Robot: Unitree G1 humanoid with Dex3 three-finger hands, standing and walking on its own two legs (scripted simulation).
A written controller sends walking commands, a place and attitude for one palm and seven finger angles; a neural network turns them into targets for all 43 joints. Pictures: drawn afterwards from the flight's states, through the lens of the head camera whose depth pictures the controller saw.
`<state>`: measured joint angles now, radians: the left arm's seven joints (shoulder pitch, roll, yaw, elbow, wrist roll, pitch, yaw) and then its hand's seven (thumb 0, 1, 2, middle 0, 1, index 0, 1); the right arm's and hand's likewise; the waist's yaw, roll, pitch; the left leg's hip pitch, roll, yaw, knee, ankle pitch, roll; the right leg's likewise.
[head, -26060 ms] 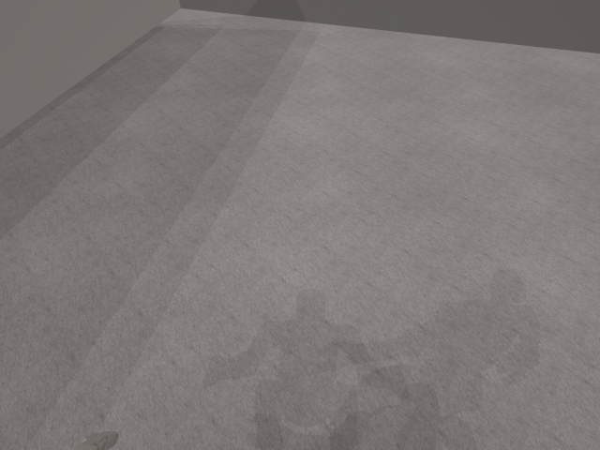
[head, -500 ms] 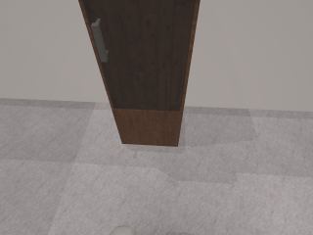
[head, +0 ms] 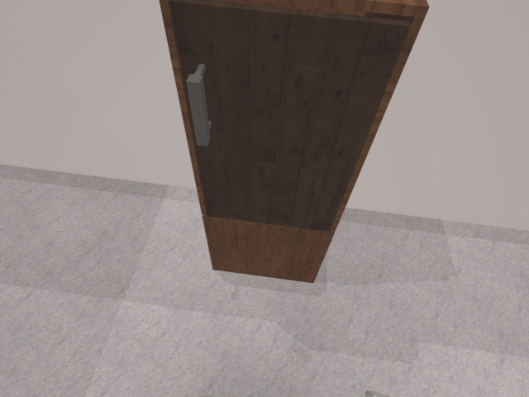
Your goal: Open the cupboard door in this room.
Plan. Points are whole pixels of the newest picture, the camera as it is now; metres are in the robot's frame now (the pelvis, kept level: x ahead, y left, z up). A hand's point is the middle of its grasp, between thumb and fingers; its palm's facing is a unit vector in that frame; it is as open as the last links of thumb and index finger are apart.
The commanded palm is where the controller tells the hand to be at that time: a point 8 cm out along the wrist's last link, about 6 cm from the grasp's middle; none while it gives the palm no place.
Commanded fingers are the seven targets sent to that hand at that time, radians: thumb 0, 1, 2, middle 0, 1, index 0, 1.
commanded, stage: come to a stop and stand still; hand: left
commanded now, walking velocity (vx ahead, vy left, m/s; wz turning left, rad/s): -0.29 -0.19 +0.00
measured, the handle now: (202, 106) +0.58 +0.19 +0.09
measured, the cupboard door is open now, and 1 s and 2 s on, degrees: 0 0 0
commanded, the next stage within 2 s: look again from close up in 1.32 s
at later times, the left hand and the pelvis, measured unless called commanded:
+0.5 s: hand out of the picture +0.06 +0.12 -0.14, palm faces +0.01 -0.96 -0.29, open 7.4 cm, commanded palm none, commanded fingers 0.00 0.90 0.90 -0.20 -0.30 -0.20 -0.30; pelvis -0.01 -0.07 +0.00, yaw -1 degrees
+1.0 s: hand out of the picture -0.03 +0.16 -0.18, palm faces +0.06 -0.98 -0.20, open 7.4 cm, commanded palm none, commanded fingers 0.00 0.90 0.90 -0.20 -0.30 -0.20 -0.30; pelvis -0.01 -0.02 +0.00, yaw +0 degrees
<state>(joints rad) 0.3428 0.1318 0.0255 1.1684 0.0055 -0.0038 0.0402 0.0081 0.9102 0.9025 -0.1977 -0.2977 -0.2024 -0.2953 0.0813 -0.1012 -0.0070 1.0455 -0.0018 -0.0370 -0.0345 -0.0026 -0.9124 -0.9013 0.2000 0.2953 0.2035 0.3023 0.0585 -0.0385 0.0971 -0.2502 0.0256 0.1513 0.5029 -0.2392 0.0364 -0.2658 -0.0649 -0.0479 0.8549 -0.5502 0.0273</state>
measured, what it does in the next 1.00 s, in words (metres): steps on the spot: right foot, then left foot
